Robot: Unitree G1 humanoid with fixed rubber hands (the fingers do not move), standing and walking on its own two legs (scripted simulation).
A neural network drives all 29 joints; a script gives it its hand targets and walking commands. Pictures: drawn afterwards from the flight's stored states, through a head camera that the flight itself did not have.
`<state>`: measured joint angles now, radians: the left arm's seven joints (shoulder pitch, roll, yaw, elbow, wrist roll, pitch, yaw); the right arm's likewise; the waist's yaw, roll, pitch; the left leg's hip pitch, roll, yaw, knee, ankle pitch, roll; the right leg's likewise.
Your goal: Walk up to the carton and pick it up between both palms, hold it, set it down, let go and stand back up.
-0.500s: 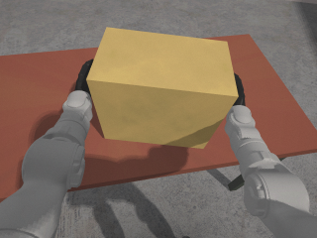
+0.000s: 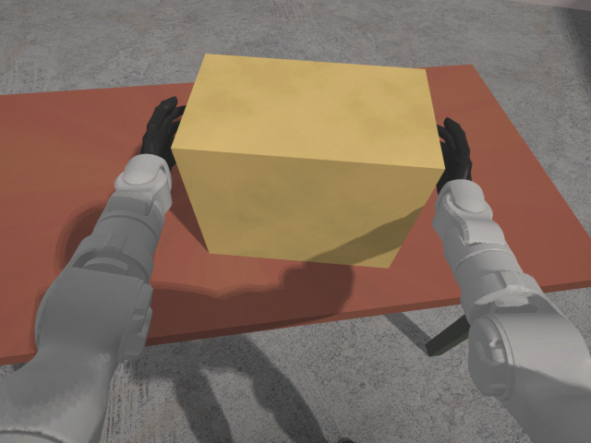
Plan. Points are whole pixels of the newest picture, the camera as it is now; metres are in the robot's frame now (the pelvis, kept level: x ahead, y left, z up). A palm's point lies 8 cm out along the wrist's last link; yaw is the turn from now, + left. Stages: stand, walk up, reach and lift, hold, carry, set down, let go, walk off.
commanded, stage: set down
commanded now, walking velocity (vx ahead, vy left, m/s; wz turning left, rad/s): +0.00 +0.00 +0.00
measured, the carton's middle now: (305, 171) +0.48 -0.04 +0.05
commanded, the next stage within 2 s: none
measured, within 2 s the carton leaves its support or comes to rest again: neither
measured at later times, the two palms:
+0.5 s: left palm (106, 146) +0.46 +0.21 +0.14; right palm (498, 162) +0.39 -0.26 +0.14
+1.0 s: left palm (119, 195) +0.43 +0.21 +0.09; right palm (486, 214) +0.36 -0.26 +0.08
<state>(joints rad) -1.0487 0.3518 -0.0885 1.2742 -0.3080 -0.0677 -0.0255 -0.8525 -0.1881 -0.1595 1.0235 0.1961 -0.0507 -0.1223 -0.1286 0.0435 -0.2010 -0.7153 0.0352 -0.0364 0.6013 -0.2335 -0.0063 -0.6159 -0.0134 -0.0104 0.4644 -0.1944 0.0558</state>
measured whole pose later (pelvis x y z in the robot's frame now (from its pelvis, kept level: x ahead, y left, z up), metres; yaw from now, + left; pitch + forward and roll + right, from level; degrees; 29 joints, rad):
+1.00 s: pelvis -0.03 -0.01 +0.00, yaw +0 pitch +15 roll -2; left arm -0.86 0.50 -0.17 1.04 -0.42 0.02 -0.07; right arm -0.66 -0.28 -0.06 0.79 0.31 0.03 -0.13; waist -0.12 0.01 -0.12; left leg -0.63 0.03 -0.03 0.55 -0.18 -0.01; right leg -0.55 -0.02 0.00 0.46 -0.16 0.05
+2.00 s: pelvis +0.00 +0.00 +0.02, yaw -2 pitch -1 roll -1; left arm -0.23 0.47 -0.01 0.49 -0.37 0.09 -0.11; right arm -0.03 -0.26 -0.04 0.25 0.31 0.09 -0.14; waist -0.03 -0.01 0.03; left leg -0.17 0.02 0.02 0.39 -0.20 0.00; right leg -0.12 -0.03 0.04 0.30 -0.17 0.05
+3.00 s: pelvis +0.02 -0.01 +0.02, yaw -1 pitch -6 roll -1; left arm 0.27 0.44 -0.06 0.34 -0.35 -0.12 -0.12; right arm 0.28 -0.14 -0.02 0.27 0.20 -0.09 -0.15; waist 0.04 0.02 0.09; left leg -0.07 0.03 0.01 0.45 -0.27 -0.01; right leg -0.02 -0.03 0.03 0.36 -0.25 0.05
